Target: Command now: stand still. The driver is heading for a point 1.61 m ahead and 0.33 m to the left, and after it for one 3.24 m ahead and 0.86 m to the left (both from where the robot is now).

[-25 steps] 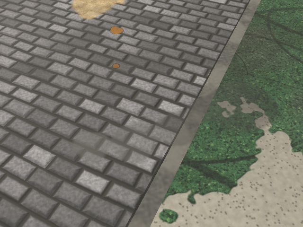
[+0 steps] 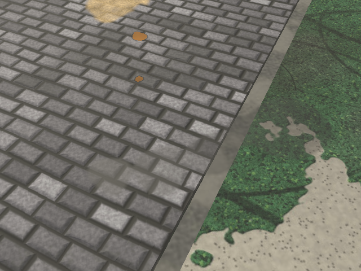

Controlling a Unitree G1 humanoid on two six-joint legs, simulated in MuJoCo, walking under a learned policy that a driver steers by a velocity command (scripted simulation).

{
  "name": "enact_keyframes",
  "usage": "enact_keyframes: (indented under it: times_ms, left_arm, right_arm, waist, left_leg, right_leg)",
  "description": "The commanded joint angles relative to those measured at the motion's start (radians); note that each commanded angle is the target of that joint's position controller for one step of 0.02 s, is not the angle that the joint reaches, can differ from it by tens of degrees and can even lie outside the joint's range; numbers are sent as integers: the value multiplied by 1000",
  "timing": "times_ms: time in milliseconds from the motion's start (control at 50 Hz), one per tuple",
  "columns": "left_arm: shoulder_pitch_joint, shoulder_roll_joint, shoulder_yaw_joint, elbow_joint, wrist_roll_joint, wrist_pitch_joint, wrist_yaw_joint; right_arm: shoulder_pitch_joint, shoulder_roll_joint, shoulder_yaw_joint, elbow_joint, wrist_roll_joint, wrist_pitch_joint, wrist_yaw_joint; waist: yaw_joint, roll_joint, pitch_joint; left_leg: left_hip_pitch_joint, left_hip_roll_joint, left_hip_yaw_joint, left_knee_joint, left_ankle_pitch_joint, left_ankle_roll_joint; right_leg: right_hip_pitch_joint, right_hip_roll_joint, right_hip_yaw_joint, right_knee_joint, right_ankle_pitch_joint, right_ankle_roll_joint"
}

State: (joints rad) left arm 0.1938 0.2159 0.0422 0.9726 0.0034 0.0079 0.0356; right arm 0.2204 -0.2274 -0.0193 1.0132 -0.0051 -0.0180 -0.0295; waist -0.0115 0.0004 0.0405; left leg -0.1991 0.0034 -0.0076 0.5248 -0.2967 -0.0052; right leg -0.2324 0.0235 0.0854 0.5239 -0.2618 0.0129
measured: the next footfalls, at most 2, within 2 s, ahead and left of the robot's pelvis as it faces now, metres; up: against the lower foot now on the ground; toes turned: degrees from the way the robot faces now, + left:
left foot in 1.86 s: +0.46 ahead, +0.10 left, +0.00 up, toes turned +2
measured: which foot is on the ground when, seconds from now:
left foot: down 0.00-1.00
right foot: down 0.00-1.00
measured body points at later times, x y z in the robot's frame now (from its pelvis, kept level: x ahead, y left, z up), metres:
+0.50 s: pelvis +0.00 +0.01 +0.00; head +0.01 +0.01 +0.45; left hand +0.03 +0.26 -0.15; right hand +0.02 -0.23 -0.15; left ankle -0.01 +0.12 -0.74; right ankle +0.01 -0.13 -0.73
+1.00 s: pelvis +0.01 +0.02 +0.00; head +0.02 +0.02 +0.45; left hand +0.01 +0.26 -0.16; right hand +0.00 -0.22 -0.15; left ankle -0.01 +0.12 -0.74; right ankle +0.01 -0.13 -0.73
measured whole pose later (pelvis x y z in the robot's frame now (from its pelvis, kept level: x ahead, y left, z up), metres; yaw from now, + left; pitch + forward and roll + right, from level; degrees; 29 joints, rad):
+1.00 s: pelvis +0.01 +0.02 +0.00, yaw +0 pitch -1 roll +0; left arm 0.24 0.19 0.01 1.13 0.00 0.01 0.05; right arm 0.31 -0.18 0.00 1.07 0.00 -0.02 -0.03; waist 0.00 0.00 0.04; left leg -0.19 -0.02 0.00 0.50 -0.29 0.02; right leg -0.22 0.00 0.09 0.49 -0.25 0.04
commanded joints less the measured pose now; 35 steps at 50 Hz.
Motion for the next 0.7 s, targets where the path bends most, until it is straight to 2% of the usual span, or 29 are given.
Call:
enact_keyframes:
  times_ms: [20, 340, 700]
  left_arm:
    - [7, 103, 17, -14, -1, -9, 5]
    - [37, 88, 1, 86, -4, -5, 10]
    - [75, 71, -13, 133, -5, -4, 14]
  right_arm:
    - [27, -104, -17, -23, 0, -8, -4]
    - [82, -79, -6, 16, 2, -8, -5]
    - [132, -56, 0, 34, 4, -6, -4]
  waist:
    - [2, -3, -12]
    - [7, 3, 3]
    - [10, 4, 14]
  left_leg:
    - [-48, 25, -24, -111, 78, 18]
    - [-43, 19, -22, -126, 92, 26]
    - [-40, 16, -24, -136, 109, 33]
  right_leg:
    - [28, -28, 18, -83, 149, -30]
    - [25, -24, 1, -93, 147, -19]
    - [19, -24, -9, -98, 146, -10]
Velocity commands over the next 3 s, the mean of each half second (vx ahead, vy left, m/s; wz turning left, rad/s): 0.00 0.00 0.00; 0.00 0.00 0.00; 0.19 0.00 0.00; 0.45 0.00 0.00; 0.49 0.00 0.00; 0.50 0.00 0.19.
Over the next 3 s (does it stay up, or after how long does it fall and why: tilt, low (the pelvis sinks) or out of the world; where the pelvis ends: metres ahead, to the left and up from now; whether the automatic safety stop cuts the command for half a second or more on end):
stays up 0.94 0.02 -0.02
